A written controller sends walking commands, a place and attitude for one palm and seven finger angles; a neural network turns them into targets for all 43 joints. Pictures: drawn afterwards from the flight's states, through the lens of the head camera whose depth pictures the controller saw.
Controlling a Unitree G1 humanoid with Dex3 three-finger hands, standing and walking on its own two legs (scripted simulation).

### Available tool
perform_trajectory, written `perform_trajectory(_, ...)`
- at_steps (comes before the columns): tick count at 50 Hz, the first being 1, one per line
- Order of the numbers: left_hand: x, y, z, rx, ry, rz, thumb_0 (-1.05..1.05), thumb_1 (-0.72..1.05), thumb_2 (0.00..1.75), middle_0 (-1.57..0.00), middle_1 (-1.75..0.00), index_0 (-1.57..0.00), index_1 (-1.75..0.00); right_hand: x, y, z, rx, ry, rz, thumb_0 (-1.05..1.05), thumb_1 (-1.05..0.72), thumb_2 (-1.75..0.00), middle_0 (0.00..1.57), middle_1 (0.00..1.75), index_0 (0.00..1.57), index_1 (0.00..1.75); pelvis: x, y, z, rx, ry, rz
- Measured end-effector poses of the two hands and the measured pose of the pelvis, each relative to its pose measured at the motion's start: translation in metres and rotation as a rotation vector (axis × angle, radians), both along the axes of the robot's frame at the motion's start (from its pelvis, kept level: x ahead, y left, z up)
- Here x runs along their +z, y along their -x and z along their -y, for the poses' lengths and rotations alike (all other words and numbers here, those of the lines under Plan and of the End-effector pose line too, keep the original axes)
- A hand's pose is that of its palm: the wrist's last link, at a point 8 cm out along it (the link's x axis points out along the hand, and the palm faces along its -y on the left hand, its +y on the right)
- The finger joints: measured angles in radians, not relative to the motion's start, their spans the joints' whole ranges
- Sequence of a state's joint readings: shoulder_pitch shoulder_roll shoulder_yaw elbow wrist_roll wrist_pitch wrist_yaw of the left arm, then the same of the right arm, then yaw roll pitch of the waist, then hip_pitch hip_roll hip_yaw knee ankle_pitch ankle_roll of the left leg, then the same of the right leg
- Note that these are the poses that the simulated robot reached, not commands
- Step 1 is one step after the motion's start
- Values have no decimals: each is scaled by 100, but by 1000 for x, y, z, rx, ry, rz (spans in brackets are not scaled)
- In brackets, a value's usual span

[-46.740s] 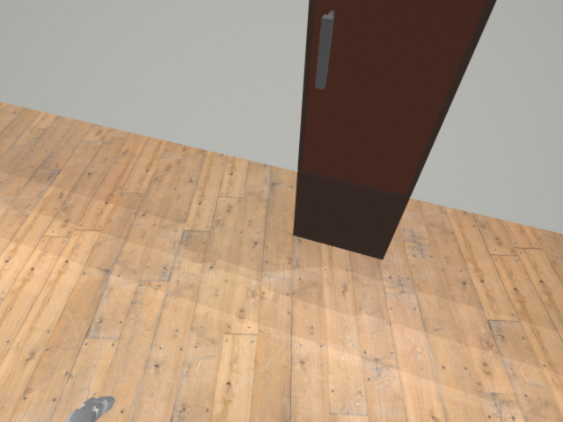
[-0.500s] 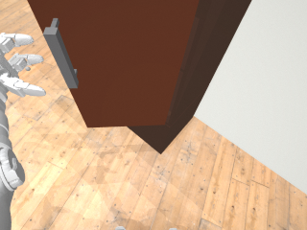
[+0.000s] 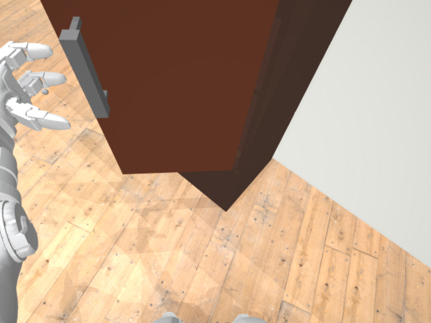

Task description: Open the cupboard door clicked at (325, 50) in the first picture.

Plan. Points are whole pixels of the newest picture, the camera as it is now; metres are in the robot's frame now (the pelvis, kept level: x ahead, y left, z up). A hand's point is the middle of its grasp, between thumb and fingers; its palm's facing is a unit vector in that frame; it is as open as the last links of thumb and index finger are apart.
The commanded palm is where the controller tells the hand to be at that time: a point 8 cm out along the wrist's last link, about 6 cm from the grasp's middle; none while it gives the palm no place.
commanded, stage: slide the fingers in behind the handle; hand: left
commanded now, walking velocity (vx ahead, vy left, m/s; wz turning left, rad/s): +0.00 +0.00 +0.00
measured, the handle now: (90, 72) +0.54 +0.20 +0.12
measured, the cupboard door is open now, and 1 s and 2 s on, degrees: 45 45 45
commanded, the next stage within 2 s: close the thumb around the handle in 1.50 s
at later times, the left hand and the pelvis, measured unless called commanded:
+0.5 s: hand (67, 92) +0.48 +0.23 +0.13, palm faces +0.01 -1.00 +0.01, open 14.0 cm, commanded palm +0.46 +0.27 +0.12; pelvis +0.00 +0.00 +0.00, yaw +0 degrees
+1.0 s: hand (92, 93) +0.48 +0.19 +0.12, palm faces +0.04 -1.00 +0.00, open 14.0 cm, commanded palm +0.46 +0.23 +0.12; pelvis +0.00 -0.02 +0.00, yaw -1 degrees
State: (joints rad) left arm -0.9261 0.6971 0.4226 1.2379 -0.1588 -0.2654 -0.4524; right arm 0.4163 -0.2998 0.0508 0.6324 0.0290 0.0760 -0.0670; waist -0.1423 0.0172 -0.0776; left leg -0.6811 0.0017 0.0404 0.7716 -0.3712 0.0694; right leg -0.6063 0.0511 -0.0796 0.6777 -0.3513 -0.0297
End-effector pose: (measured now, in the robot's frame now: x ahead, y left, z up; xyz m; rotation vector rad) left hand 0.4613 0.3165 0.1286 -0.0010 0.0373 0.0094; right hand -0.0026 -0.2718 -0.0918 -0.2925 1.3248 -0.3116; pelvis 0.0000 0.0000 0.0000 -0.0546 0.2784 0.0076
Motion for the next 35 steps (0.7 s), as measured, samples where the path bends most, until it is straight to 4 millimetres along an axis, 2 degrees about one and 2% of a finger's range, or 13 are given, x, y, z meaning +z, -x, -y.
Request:
perform_trajectory(10, -3, -7, 22, 2, 21, 34, -2, -50, 30, -30, -120, -30, -120, 1, 8, -2, -29, -11, 5, 1, -91, -90, 20, 30, 20, 30, 0, -2, 0, -15, -3, 3)
perform_trajectory(19, 1, 0, 25, 19, -10, 32, -2, -50, 30, -30, -120, -30, -120, -3, -1, -6, -23, -41, 40, 1, -91, -90, 20, 30, 20, 30, 1, -2, 1, -16, -5, 17)
perform_trajectory(24, 3, 4, 34, 2, 1, 39, -2, -50, 30, -30, -120, -30, -120, -6, -10, -6, -1, -51, 57, 1, -91, -90, 20, 30, 20, 30, 1, -1, 3, -8, -6, 25)
perform_trajectory(29, -4, 4, 44, 5, 8, 4, -1, -50, 30, -30, -120, -30, -120, -7, -18, -3, 17, -49, 84, 1, -91, -90, 20, 30, 20, 30, 0, 2, 5, -1, -9, 28)
perform_trajectory(35, -6, -2, 55, 19, -4, 26, -2, -50, 30, -30, -120, -30, -120, -7, -17, 2, 24, -43, 90, 1, -91, -90, 20, 30, 20, 30, -1, 5, 8, -1, -12, 21)
